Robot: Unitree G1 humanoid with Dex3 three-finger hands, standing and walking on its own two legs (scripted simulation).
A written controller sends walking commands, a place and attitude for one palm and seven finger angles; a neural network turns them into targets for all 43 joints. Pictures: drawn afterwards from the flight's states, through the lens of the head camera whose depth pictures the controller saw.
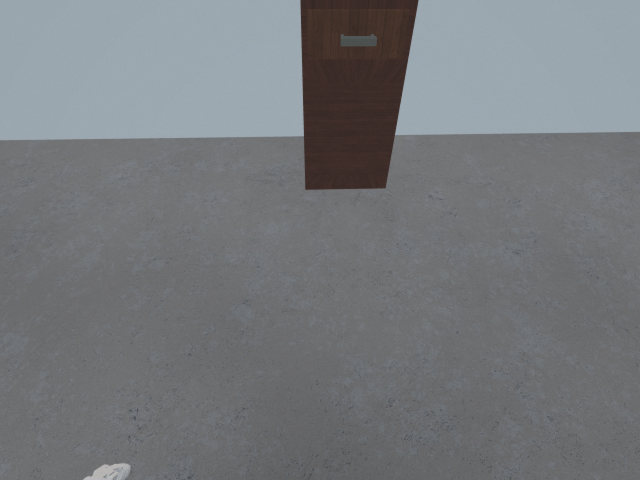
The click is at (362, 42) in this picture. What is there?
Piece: drawer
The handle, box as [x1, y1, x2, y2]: [340, 34, 376, 45]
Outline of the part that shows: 341,34 341,45 376,44 376,37 373,34 371,34 370,36 344,36 343,34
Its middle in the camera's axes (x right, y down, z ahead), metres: +0.13 -0.70 +1.35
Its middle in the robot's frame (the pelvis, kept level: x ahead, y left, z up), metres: +1.49 -0.06 -0.06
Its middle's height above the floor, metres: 0.72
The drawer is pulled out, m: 0.00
